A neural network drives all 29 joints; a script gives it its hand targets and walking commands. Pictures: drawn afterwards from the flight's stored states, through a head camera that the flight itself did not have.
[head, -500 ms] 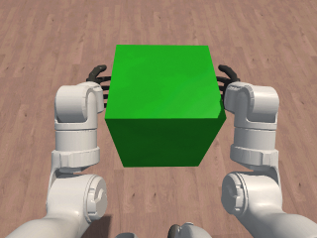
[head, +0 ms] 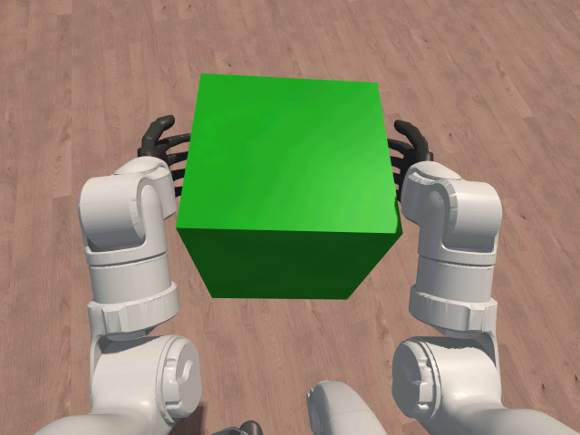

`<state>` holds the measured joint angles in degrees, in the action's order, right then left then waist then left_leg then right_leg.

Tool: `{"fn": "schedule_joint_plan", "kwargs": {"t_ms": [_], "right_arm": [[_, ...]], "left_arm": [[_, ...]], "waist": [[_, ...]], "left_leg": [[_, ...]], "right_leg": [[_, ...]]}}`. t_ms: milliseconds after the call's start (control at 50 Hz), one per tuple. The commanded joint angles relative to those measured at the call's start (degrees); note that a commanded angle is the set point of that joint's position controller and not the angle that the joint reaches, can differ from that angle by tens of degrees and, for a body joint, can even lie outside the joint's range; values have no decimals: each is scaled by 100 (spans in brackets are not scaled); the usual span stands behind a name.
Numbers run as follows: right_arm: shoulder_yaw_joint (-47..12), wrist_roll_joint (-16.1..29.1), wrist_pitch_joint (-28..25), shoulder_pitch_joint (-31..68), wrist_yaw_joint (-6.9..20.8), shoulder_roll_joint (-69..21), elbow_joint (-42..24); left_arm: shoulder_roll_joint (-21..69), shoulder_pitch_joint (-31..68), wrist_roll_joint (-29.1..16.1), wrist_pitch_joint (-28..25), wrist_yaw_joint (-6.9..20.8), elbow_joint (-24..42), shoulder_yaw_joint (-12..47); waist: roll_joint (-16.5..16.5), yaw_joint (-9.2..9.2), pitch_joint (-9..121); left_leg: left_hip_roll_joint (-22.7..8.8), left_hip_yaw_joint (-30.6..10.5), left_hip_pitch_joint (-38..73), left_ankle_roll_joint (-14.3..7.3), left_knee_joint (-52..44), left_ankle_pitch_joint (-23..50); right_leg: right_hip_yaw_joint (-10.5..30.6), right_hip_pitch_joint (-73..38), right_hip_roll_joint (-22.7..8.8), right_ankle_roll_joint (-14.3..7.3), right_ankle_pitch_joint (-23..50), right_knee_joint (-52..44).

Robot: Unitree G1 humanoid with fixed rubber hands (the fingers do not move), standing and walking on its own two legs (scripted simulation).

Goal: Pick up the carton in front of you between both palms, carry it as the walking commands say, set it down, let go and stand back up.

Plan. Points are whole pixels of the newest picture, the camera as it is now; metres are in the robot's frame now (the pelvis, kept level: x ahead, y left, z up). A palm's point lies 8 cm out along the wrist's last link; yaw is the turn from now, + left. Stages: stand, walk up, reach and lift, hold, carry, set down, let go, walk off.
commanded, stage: carry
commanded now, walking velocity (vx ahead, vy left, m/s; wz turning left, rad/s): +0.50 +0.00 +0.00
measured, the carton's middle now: (284, 203) +0.40 -0.03 +0.05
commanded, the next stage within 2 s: none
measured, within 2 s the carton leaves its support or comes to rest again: neither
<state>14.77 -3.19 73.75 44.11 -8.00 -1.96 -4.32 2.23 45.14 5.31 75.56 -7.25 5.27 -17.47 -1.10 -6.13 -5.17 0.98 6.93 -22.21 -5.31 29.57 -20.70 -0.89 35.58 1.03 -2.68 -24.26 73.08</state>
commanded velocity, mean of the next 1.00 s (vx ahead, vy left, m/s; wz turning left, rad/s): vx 0.50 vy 0.00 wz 0.00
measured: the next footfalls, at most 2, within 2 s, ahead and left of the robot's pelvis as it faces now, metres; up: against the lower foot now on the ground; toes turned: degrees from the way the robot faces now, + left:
right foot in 0.20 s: +0.32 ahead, -0.12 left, +0.03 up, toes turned -5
left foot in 0.62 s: +0.59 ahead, +0.09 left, +0.07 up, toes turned +7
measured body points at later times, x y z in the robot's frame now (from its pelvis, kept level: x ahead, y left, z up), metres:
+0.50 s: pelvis +0.32 -0.04 +0.03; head +0.37 -0.04 +0.48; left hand +0.69 +0.16 +0.19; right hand +0.73 -0.15 +0.19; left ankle +0.40 +0.09 -0.62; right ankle +0.28 -0.11 -0.70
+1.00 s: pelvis +0.65 -0.02 +0.06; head +0.69 -0.02 +0.51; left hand +1.05 +0.12 +0.23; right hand +1.04 -0.18 +0.23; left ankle +0.55 +0.08 -0.67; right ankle +0.78 -0.11 -0.64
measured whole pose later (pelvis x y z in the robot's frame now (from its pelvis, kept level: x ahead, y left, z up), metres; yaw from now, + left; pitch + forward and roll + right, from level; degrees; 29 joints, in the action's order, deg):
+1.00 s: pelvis +0.65 -0.02 +0.06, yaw +1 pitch +5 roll -1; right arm 15.0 -1.5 74.4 47.4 -8.8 0.2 1.2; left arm 1.0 47.1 5.6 76.0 -7.4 0.9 -16.8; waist -1.2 -3.5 1.0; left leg -1.9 6.1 -10.2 -1.5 30.1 -31.4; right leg -6.6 36.5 -0.5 -3.0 -17.2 38.6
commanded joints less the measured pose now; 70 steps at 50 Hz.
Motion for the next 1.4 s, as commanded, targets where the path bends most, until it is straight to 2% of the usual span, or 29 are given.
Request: {"fn": "schedule_joint_plan", "kwargs": {"t_ms": [0,120,180,200,220,240,280,300,460,540,580,600,620,640,660,700,740,800,920,980,1000,1020,1040,1080,1100,1140,1200,1320,1380], "right_arm": [[-4297,3133,-35,4868,1553,-6123,-893],[-4013,2963,125,4589,1590,-5671,14],[-3757,2731,189,4430,1592,-5568,599],[-3656,2641,213,4454,1583,-5540,725],[-3494,2509,239,4546,1578,-5625,765],[-3401,2381,242,4581,1547,-5641,874],[-3196,2259,201,4466,1441,-5697,824],[-3097,2160,170,4504,1378,-5708,724],[-3036,1667,162,4298,1010,-5265,398],[-3202,1700,212,4054,1083,-5303,815],[-3233,1792,191,3994,1174,-5464,1094],[-3224,1889,159,3894,1223,-5529,1212],[-3242,1938,109,3901,1264,-5515,1203],[-3299,2041,43,3986,1304,-5737,1183],[-3438,2204,34,4322,1345,-5858,806],[-3733,2730,-33,4986,1414,-6316,164],[-3869,3040,-80,5398,1446,-6439,-338],[-3972,3198,-60,5283,1476,-6414,-531],[-3919,2959,78,4757,1481,-5870,-176],[-3788,2744,160,4451,1484,-5686,365],[-3710,2644,182,4513,1486,-5536,485],[-3607,2554,226,4481,1497,-5672,597],[-3470,2426,227,4603,1501,-5608,689],[-3289,2308,200,4497,1434,-5678,789],[-3214,2231,186,4488,1382,-5692,743],[-3066,2094,180,4555,1261,-5640,566],[-2991,1895,200,4506,1094,-5440,441],[-3061,1710,242,4072,1118,-5411,1099],[-3071,1871,182,4134,1234,-5608,1365]], "left_arm": [[5174,3689,-1812,-227,1035,128,3707],[4799,3749,-1708,-68,958,-304,3652],[4950,3778,-1949,-6,1088,-820,3648],[4986,3821,-2064,1,1153,-923,3624],[5136,4045,-2160,-26,1192,-1017,3649],[5395,4130,-2341,-7,1244,-904,3689],[5910,4780,-2836,-36,1364,-442,3911],[6084,5133,-3036,-70,1405,-225,3959],[6090,5272,-3315,-26,1402,96,3921],[5888,4706,-3002,20,1427,-526,3822],[5850,4511,-2873,10,1448,-834,3742],[5863,4448,-2782,-12,1453,-914,3705],[5930,4468,-2703,-17,1470,-936,3668],[5928,4589,-2648,-25,1483,-894,3646],[6024,4738,-2611,-77,1446,-825,3623],[5936,4632,-2473,-107,1331,-651,3514],[5798,4431,-2276,-164,1182,-462,3384],[5582,4105,-2055,-197,1000,-298,3425],[5121,3984,-1902,-83,935,-248,3609],[5131,3870,-2032,-21,1056,-753,3651],[5178,3763,-2118,-14,1120,-912,3627],[5121,3903,-2144,-49,1156,-1041,3623],[5371,4011,-2282,-36,1200,-1006,3665],[5785,4661,-2755,-35,1314,-489,3870],[5999,5021,-2977,-53,1355,-262,3974],[6193,5500,-3281,-70,1394,116,4035],[6152,5542,-3386,-16,1401,238,3937],[5992,4777,-3018,32,1474,-770,3726],[5981,4714,-2906,-12,1484,-1053,3634]], "waist": [[-325,110,3659],[-791,251,2967],[-397,953,3679],[506,1151,4135],[1979,1120,4136],[1484,1098,3778],[278,1091,3451],[198,1015,3428],[633,1045,3198],[983,1004,2942],[989,520,3357],[714,174,3882],[-652,70,4643],[-1765,-97,4444],[-1185,99,4113],[-54,35,3600],[-100,244,3662],[-393,230,3621],[-709,234,3208],[-394,838,3698],[4,1161,4165],[1873,1091,4595],[1728,1190,4072],[382,1178,3613],[192,1098,3535],[451,963,3566],[612,971,3462],[956,1010,2893],[941,346,3345]], "left_leg": [[-1633,-2164,3931,-866,-469,3137],[-1224,-792,2434,-503,-741,3262],[-897,23,1139,40,1312,3991],[-495,-22,-112,282,2797,1936],[449,-392,-1743,428,4173,-982],[129,-905,-2324,255,5096,-1013],[-170,-926,-2584,166,5399,-420],[-282,-912,-2529,148,5143,-230],[-441,-444,-2711,300,3060,22],[64,414,-1291,197,1268,288],[538,884,488,35,436,611],[256,396,2127,-94,323,667],[-1536,-2661,3766,-869,-56,-749],[-2072,-4822,4253,-1486,-1004,352],[-2080,-4330,4214,-1525,-666,1199],[-1830,-3209,3495,-1144,-224,2520],[-1609,-2600,3137,-797,-411,1846],[-1580,-2229,3165,-874,-557,1659],[-1310,-961,2458,-580,-692,2481],[-962,-44,1501,-41,1024,4036],[-788,-21,479,185,2214,2564],[55,-205,-1285,492,3793,198],[295,-659,-2313,431,4751,-1048],[-103,-883,-2833,270,5509,-643],[-255,-901,-2806,236,5249,-405],[-334,-848,-2600,211,4774,-302],[-338,-610,-2796,242,4293,-323],[-131,197,-1586,262,1525,324],[523,908,918,30,487,559]], "right_leg": [[51,1228,-180,29,-77,-662],[-869,-473,105,8,768,-3325],[-1078,-3644,325,-291,1084,-4044],[1342,-4832,-1170,-678,-358,-4579],[4011,-5498,-2131,-1522,433,-5367],[3930,-5388,-2125,-1562,1039,-5207],[2622,-4816,-1818,-1279,2726,-4722],[2248,-4585,-1687,-1111,2670,-4775],[1090,-4385,-1528,-1095,2218,-5277],[179,-3878,-1227,-733,3626,-5070],[-477,-3512,-1084,-380,5391,-3725],[-566,-2696,-968,-100,4722,-2734],[-378,-1033,-541,262,2558,-1045],[-139,416,487,303,-529,276],[411,1056,143,128,-562,1156],[396,1373,-191,-4,-267,1133],[384,1070,-324,-47,41,464],[95,1208,-300,14,-86,-240],[-686,-118,-88,69,604,-3065],[-1348,-3007,460,-193,1165,-4105],[-34,-4477,-453,-410,441,-4180],[3287,-5565,-1976,-1327,267,-4879],[4084,-5623,-2049,-1523,1168,-5252],[2835,-5190,-1922,-1360,3036,-4588],[2380,-4896,-1788,-1149,3044,-4600],[1900,-4581,-1612,-901,2244,-4809],[1623,-4454,-1663,-1055,1917,-5074],[324,-3740,-1300,-768,2819,-5288],[-542,-3034,-1104,-293,4776,-3691]]}}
